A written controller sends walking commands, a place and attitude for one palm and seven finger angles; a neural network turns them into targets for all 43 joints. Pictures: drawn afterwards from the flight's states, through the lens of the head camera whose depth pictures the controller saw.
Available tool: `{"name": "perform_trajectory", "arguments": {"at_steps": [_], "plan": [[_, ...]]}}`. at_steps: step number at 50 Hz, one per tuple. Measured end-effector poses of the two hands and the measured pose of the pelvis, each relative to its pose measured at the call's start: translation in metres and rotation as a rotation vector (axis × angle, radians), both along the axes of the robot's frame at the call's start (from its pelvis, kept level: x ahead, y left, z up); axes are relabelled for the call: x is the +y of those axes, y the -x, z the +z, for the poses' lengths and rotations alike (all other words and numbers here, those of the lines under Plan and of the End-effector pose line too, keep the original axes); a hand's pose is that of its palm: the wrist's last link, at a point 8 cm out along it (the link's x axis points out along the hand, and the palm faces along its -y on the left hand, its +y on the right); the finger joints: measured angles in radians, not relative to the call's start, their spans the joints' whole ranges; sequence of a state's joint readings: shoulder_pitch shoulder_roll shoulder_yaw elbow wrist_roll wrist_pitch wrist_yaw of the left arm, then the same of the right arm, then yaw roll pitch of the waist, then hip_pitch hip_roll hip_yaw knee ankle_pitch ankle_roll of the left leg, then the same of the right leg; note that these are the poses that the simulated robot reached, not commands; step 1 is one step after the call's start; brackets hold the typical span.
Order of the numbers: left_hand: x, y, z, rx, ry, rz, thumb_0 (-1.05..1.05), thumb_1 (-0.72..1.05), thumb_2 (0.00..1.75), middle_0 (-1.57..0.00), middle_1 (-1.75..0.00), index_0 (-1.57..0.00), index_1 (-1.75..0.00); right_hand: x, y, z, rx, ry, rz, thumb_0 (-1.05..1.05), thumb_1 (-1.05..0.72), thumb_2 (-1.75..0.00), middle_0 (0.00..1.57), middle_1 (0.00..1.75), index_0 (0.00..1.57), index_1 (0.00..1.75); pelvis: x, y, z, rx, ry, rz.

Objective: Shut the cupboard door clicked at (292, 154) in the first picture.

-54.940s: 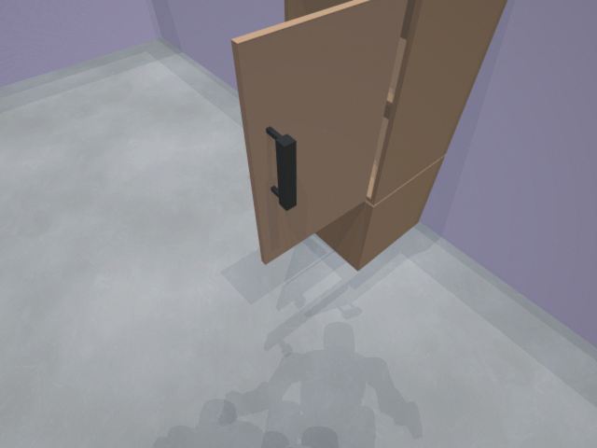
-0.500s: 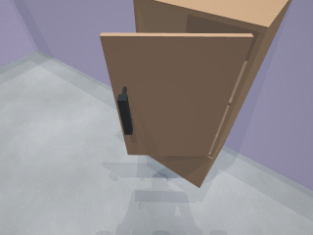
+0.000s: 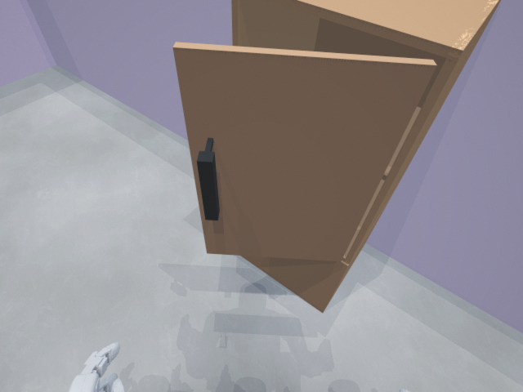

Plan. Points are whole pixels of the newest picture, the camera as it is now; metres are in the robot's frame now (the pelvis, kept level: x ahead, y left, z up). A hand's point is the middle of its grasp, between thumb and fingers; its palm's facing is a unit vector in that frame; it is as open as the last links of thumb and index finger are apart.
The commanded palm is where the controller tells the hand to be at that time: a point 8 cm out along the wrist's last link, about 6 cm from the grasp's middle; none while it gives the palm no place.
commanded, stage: raise the hand and make a fist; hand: left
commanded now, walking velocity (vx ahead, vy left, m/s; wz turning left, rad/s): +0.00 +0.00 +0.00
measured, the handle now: (211, 180) +0.49 +0.13 +0.01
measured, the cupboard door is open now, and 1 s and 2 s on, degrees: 34 34 34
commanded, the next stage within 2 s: bring the fist close to the handle in 1.82 s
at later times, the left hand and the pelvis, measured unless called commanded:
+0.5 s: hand (142, 362) +0.17 +0.18 -0.03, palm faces +0.04 -1.00 -0.05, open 5.3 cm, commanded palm +0.14 +0.23 -0.03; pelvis -0.01 -0.02 -0.09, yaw +3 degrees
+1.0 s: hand (126, 336) +0.20 +0.21 -0.01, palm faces +0.02 -1.00 -0.02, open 3.3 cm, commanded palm +0.17 +0.26 -0.01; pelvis +0.00 +0.02 -0.07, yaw +2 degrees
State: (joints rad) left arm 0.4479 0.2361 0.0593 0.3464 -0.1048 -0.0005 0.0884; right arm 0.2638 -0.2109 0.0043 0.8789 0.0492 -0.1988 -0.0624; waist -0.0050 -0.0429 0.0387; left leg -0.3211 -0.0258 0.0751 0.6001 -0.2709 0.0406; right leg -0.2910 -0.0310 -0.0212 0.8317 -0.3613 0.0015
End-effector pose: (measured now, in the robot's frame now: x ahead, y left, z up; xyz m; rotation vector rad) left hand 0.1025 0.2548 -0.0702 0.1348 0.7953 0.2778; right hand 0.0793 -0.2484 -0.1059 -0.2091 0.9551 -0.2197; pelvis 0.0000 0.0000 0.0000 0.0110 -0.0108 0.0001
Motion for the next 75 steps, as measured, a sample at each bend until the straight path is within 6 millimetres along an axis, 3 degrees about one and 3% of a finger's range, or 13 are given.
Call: {"name": "perform_trajectory", "arguments": {"at_steps": [3,6,9,13,15,18,21,27,32,38,45,61,75], "plan": [[-0.010,-0.048,0.059,-0.427,-0.001,-0.033,0.01,0.91,0.90,-0.22,-0.33,-0.23,-0.32,-0.004,-0.019,0.004,-0.174,-0.012,0.061,0.01,-0.90,-0.90,0.20,0.30,0.20,0.30,-0.004,0.006,-0.013,0.037,-0.020,0.045],[-0.020,-0.071,0.079,-0.732,0.037,-0.116,0.00,0.91,0.90,-0.25,-0.36,-0.26,-0.36,-0.010,-0.042,-0.006,-0.291,-0.020,0.119,0.01,-0.90,-0.90,0.20,0.30,0.20,0.30,-0.009,0.015,-0.036,0.101,-0.023,0.052],[-0.031,-0.070,0.064,-0.848,0.078,-0.261,0.00,0.91,0.90,-0.29,-0.41,-0.30,-0.40,-0.015,-0.064,-0.016,-0.373,-0.018,0.142,0.01,-0.90,-0.90,0.20,0.30,0.20,0.30,-0.015,0.022,-0.061,0.167,-0.016,0.030],[-0.034,-0.047,0.021,-0.728,0.145,-0.296,0.00,0.90,0.90,-0.36,-0.48,-0.37,-0.48,-0.017,-0.088,-0.020,-0.447,-0.011,0.158,0.02,-0.90,-0.90,0.20,0.30,0.20,0.30,-0.022,0.025,-0.084,0.201,-0.004,0.021],[-0.029,-0.032,0.011,-0.675,0.142,-0.237,0.00,0.90,0.90,-0.39,-0.52,-0.40,-0.51,-0.014,-0.097,-0.021,-0.468,-0.005,0.174,0.02,-0.90,-0.90,0.20,0.30,0.20,0.30,-0.023,0.024,-0.090,0.212,0.007,0.025],[-0.021,-0.017,0.016,-0.685,0.087,-0.166,0.01,0.90,0.90,-0.45,-0.57,-0.46,-0.57,-0.006,-0.108,-0.025,-0.468,-0.003,0.209,0.02,-0.90,-0.90,0.20,0.30,0.20,0.30,-0.024,0.020,-0.093,0.227,0.026,0.037],[-0.018,-0.019,0.031,-0.757,0.043,-0.172,0.02,0.90,0.90,-0.50,-0.63,-0.51,-0.63,0.005,-0.115,-0.033,-0.441,-0.007,0.250,0.02,-0.90,-0.90,0.20,0.30,0.20,0.30,-0.024,0.017,-0.094,0.244,0.045,0.050],[-0.022,-0.054,0.039,-0.759,0.104,-0.288,0.01,0.90,0.90,-0.61,-0.75,-0.62,-0.75,0.022,-0.113,-0.047,-0.367,-0.044,0.231,0.02,-0.90,-0.90,0.20,0.30,0.20,0.30,-0.018,0.011,-0.091,0.271,0.061,0.051],[-0.015,-0.072,0.042,-0.697,0.135,-0.275,0.01,0.90,0.90,-0.70,-0.85,-0.71,-0.85,0.028,-0.103,-0.044,-0.320,-0.058,0.168,0.02,-0.90,-0.90,0.20,0.30,0.20,0.30,-0.009,0.003,-0.081,0.273,0.055,0.036],[-0.005,-0.072,0.054,-0.727,0.111,-0.245,0.01,0.90,0.90,-0.81,-0.97,-0.81,-0.97,0.030,-0.097,-0.036,-0.292,-0.032,0.162,0.02,-0.90,-0.90,0.20,0.30,0.20,0.30,0.002,-0.003,-0.074,0.270,0.057,0.033],[0.001,-0.070,0.052,-0.741,0.119,-0.264,0.01,0.90,0.90,-0.94,-1.11,-0.94,-1.11,0.033,-0.101,-0.028,-0.295,0.009,0.187,0.02,-0.90,-0.90,0.20,0.30,0.20,0.30,0.013,-0.003,-0.075,0.264,0.070,0.035],[0.015,-0.081,0.072,-0.763,0.108,-0.274,0.01,0.90,0.90,-1.22,-1.42,-1.23,-1.42,0.061,-0.105,-0.006,-0.332,-0.017,0.234,0.02,-0.90,-0.90,0.20,0.30,0.20,0.30,0.025,-0.001,-0.062,0.222,0.084,0.042],[0.017,-0.096,0.086,-0.774,0.098,-0.278,0.01,0.90,0.90,-1.29,-1.50,-1.30,-1.49,0.048,-0.092,-0.006,-0.289,-0.014,0.216,0.02,-0.90,-0.90,0.20,0.30,0.20,0.30,0.020,-0.004,-0.053,0.202,0.074,0.043]]}}
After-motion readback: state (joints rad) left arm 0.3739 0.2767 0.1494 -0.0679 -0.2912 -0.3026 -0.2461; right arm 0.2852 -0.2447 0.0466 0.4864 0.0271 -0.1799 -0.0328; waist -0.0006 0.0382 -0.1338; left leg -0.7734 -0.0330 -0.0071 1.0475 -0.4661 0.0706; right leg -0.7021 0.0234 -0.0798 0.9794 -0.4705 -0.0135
